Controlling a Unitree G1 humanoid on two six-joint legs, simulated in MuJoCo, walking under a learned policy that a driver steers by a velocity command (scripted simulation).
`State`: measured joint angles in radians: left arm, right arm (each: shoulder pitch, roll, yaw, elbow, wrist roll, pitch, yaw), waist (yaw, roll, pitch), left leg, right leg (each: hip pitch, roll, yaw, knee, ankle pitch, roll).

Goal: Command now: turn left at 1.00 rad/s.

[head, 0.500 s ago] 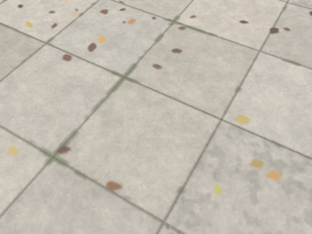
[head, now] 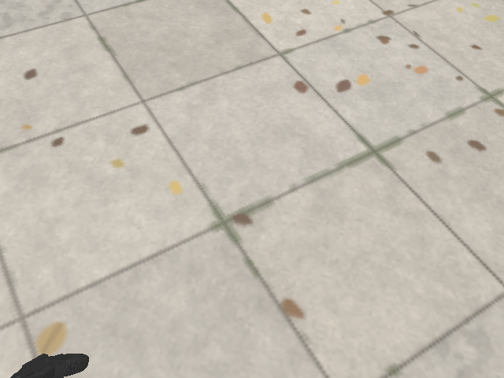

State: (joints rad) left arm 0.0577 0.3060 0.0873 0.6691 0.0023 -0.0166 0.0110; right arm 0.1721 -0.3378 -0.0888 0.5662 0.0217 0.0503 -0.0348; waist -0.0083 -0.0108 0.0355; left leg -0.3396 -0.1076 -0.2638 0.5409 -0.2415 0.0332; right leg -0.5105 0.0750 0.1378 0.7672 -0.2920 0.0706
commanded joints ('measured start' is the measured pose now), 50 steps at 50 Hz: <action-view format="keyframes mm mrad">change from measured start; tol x32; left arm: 1 -23 90 24 -76 -6 -25 -7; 50 157 204 35 -149 -29 12 -5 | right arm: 1 -31 -181 -55 -75 3 -7 0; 50 -134 -92 -23 4 -37 -68 -8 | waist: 1 -3 206 -151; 7 -36 -280 -141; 25 70 219 -137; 43 36 122 -113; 46 69 -350 -225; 50 19 -51 -111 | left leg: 1 166 217 -315 -86 327 152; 4 134 173 -298 -14 305 108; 7 -218 -63 9 482 -466 -47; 11 -234 22 64 716 -242 -121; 22 185 71 254 -197 63 -69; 35 233 476 36 -182 495 219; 44 133 341 388 181 357 30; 46 -374 47 247 725 -480 -110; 50 -375 136 135 641 -203 -73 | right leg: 1 34 19 7 -104 -15 -10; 7 402 -458 479 -459 486 -348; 21 360 -273 71 -370 403 -280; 35 -115 -150 -98 314 -295 -18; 44 333 -59 -217 -249 162 -110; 46 558 -460 561 -415 665 -456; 50 434 -306 279 -418 391 -310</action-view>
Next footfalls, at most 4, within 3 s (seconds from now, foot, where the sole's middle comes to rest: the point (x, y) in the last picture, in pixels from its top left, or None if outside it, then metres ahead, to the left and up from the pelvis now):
0.10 right None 0.10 -0.13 -0.78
0.46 left None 0.01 0.12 -0.78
0.88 right None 0.09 -0.13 -0.78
1.44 left None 0.30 0.01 -0.78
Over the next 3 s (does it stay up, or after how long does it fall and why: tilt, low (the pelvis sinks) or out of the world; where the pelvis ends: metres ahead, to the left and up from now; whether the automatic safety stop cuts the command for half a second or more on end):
stays up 1.17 -0.04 -0.01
